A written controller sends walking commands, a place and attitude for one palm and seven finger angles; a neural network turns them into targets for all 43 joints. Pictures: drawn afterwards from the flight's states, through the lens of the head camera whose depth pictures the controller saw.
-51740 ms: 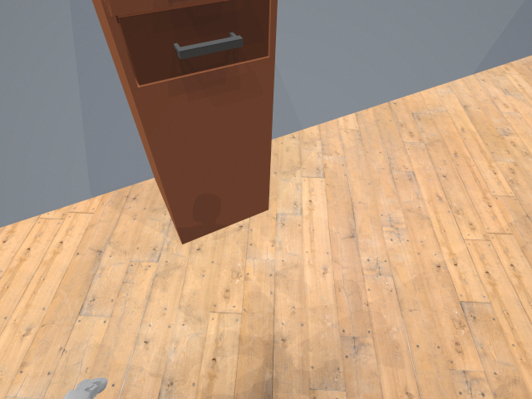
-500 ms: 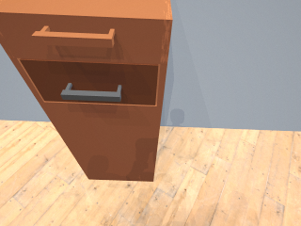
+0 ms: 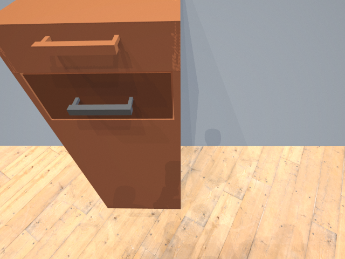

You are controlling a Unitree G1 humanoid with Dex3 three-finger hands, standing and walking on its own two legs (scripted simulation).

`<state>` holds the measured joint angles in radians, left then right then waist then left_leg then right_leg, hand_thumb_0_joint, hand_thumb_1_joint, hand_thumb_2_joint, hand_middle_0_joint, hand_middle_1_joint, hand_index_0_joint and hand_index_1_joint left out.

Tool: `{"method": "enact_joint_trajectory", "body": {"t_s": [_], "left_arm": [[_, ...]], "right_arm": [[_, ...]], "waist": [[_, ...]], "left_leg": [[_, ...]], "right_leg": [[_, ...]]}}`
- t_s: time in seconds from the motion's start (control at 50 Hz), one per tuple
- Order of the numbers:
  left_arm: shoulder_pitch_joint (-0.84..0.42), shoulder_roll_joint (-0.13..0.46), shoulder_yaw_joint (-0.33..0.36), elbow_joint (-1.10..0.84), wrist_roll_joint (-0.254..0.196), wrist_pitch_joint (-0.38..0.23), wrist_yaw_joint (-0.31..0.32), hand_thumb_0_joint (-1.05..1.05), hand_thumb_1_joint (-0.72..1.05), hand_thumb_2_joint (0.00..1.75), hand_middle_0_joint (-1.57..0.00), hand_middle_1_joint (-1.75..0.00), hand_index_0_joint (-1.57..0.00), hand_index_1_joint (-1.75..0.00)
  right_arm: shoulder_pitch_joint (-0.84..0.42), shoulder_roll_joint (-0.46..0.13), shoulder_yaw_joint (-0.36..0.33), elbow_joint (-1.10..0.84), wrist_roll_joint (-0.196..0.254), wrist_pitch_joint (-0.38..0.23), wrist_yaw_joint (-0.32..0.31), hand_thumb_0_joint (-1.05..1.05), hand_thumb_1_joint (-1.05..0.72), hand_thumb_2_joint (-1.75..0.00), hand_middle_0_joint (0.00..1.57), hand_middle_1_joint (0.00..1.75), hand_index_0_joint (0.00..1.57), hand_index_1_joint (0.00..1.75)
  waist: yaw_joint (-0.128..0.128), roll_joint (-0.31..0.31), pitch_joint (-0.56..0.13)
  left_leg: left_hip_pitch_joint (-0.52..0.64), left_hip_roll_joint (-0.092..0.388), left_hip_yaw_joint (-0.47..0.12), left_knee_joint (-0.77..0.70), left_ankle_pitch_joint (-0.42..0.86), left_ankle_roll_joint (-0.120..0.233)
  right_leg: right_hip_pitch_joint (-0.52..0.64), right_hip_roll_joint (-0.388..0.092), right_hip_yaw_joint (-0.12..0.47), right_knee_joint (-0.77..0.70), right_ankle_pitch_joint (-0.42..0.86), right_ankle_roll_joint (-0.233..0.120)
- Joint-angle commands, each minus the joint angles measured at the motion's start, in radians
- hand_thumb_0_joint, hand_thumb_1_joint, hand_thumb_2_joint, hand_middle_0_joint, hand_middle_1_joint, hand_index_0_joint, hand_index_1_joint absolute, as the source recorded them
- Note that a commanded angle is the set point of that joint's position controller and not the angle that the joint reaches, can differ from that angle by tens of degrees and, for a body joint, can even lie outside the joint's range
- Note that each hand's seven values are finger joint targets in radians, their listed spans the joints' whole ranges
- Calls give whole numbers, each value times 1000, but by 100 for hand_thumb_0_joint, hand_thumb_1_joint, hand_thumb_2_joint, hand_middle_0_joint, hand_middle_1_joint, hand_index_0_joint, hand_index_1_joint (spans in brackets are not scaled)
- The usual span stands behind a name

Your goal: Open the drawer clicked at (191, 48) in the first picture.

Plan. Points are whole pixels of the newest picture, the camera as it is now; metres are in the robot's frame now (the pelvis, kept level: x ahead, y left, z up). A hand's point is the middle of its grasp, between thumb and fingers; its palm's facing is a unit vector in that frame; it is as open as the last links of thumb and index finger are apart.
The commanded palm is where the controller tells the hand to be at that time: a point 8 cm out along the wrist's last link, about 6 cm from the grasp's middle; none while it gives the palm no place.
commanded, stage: raise the hand with hooked fingers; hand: left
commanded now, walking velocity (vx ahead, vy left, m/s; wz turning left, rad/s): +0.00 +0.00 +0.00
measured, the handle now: (102, 105) +0.48 +0.23 +0.09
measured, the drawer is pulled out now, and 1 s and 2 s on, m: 0.00 0.00 0.00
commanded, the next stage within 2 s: none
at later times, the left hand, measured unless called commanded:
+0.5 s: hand (91, 252) +0.14 +0.19 -0.04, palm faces -0.08 -0.21 -0.97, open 8.5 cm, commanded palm +0.14 +0.22 +0.02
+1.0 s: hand (70, 195) +0.23 +0.24 +0.06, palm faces +0.01 -0.12 -0.99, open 11.4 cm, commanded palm +0.20 +0.24 +0.13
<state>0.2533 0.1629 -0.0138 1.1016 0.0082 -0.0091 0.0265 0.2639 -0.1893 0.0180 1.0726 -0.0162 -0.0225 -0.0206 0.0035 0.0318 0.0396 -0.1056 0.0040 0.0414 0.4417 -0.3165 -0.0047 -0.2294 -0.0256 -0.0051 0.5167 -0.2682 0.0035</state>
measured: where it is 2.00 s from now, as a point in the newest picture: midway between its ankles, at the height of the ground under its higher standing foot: outside the picture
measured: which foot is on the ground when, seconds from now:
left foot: down 0.00-1.00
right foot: down 0.00-1.00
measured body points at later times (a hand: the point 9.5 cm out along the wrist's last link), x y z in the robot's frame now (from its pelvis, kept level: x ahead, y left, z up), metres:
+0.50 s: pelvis -0.03 -0.02 -0.02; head +0.00 -0.05 +0.43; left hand +0.14 +0.20 +0.02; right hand +0.22 -0.26 -0.08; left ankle -0.05 +0.12 -0.74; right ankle +0.01 -0.12 -0.74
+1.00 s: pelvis -0.02 +0.01 -0.01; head -0.01 -0.03 +0.44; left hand +0.22 +0.24 +0.11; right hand +0.16 -0.20 -0.12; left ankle -0.05 +0.12 -0.74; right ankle +0.01 -0.12 -0.74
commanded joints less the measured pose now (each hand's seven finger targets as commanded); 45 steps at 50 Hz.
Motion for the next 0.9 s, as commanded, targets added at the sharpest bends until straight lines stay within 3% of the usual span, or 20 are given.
{"method": "enact_joint_trajectory", "body": {"t_s": [0.0,0.06,0.08,0.1,0.12,0.14,0.16,0.18,0.2,0.24,0.3,0.34,0.38,0.46,0.54,0.6,0.64,0.68,0.78,0.88], "left_arm": [[26,143,26,-31,0,-19,3,0,90,90,-20,-30,-20,-30],[23,141,26,-28,-1,-19,2,0,90,90,-20,-30,-20,-30],[142,139,36,11,6,-34,46,0,90,90,-20,-30,-20,-30],[-692,473,39,-1443,202,-211,54,0,88,89,-20,-32,-20,-32],[-186,406,85,-1147,230,-121,127,0,85,88,-20,-33,-20,-33],[-142,323,62,-1127,176,-58,186,0,83,87,-21,-34,-21,-34],[131,98,-64,-993,210,22,189,0,81,86,-21,-36,-21,-36],[-34,151,-62,-1193,258,9,199,0,78,85,-21,-37,-21,-37],[5,250,22,-1176,362,-3,231,0,76,84,-21,-39,-21,-39],[168,232,25,-1112,526,16,279,0,71,82,-21,-42,-21,-42],[444,171,-16,-1040,762,17,314,0,64,79,-22,-47,-22,-47],[495,180,-10,-1050,876,5,321,0,60,77,-22,-50,-22,-50],[409,228,7,-1176,961,-19,338,0,55,75,-22,-53,-22,-53],[117,345,82,-1343,1085,-32,410,0,46,71,-23,-58,-23,-58],[-259,439,120,-1535,1098,-116,481,0,36,67,-24,-64,-24,-64],[-244,403,74,-1509,1042,-163,479,0,29,64,-24,-69,-24,-69],[-258,394,66,-1462,1021,-132,464,0,25,62,-25,-72,-25,-72],[-245,376,51,-1384,1016,-63,432,0,20,60,-25,-75,-25,-75],[-109,383,47,-1282,959,149,255,0,8,55,-26,-82,-26,-82],[-92,426,72,-1403,927,156,108,0,-3,50,-27,-90,-27,-90]], "right_arm": [[50,-98,-22,-18,2,-16,-11,0,-90,-90,20,30,20,30],[51,-96,-23,-6,3,-15,-11,0,-90,-90,20,30,20,30],[-38,-116,-38,-64,15,-14,-2,0,-90,-90,20,30,20,30],[-42,-242,-38,-384,65,-153,-56,0,-90,-90,20,30,20,30],[-106,-163,-42,-358,34,-240,-94,0,-90,-90,20,30,20,30],[-109,-165,-58,-300,57,-265,-99,0,-90,-90,20,30,20,30],[-87,-104,-44,-312,62,-268,-96,0,-90,-90,20,30,20,30],[-155,-142,-40,-400,57,-280,-87,0,-90,-90,20,30,20,30],[-150,-172,-53,-402,31,-269,-83,0,-90,-90,20,30,20,30],[-176,-162,-69,-484,7,-233,-61,0,-90,-90,20,30,20,30],[-203,-159,-91,-575,-23,-141,-4,0,-90,-90,20,30,20,30],[-240,-161,-92,-611,-21,-64,39,0,-90,-90,20,30,20,30],[-290,-163,-81,-667,-18,-13,63,0,-90,-90,20,30,20,30],[-309,-148,-81,-693,-38,27,58,0,-90,-90,20,30,20,30],[-281,-127,-87,-680,-71,25,25,0,-90,-90,20,30,20,30],[-265,-123,-87,-663,-69,9,12,0,-90,-90,20,30,20,30],[-279,-126,-77,-655,-68,13,12,0,-90,-90,20,30,20,30],[-300,-124,-72,-646,-59,24,9,0,-90,-90,20,30,20,30],[-344,-133,-42,-665,-5,71,4,0,-90,-90,20,30,20,30],[-342,-140,-24,-682,3,79,6,0,-90,-90,20,30,20,30]], "waist": [[-1,-51,5],[1,-42,5],[44,-193,-5],[-41,123,-476],[48,241,-418],[26,267,-326],[11,153,-256],[7,100,-124],[-2,19,-173],[36,-135,-96],[112,-251,-63],[147,-273,-79],[153,-240,-152],[113,-109,-228],[33,-29,-357],[12,66,-373],[2,53,-364],[19,59,-316],[100,-93,-254],[118,-82,-210]], "left_leg": [[-66,89,-63,-88,186,32],[-68,89,-61,-87,180,29],[-150,114,-15,127,216,0],[84,-20,-12,-25,395,51],[94,-1,6,-19,553,59],[31,12,-2,-2,442,21],[-42,24,-9,-7,421,20],[-106,12,-40,-6,329,20],[-132,3,-36,26,282,28],[-252,-25,-33,57,186,29],[-376,-35,-1,94,106,8],[-421,-39,9,109,120,3],[-430,-48,17,131,125,9],[-398,-73,15,183,53,30],[-237,-78,-21,295,53,43],[-160,-68,-28,313,63,41],[-170,-57,-40,300,83,40],[-216,-47,-30,244,94,34],[-280,-27,-15,96,169,21],[-222,-12,-8,14,225,26]], "right_leg": [[40,-74,82,-90,209,-44],[43,-73,85,-96,208,-45],[90,-139,115,-76,656,-16],[169,-23,166,13,551,-57],[124,6,80,40,341,-74],[39,13,36,13,190,-63],[-4,20,19,11,169,-48],[-62,15,36,-2,157,-50],[-103,23,27,6,100,-52],[-167,32,31,-1,-43,-52],[-175,37,60,14,-121,-57],[-134,28,104,30,-32,-71],[-103,19,118,67,19,-72],[-132,19,169,62,-25,-62],[-268,11,195,76,-84,-58],[-323,12,151,86,-70,-61],[-309,19,107,100,-33,-57],[-237,24,46,95,27,-48],[4,22,30,57,145,-42],[101,15,9,14,180,-37]]}}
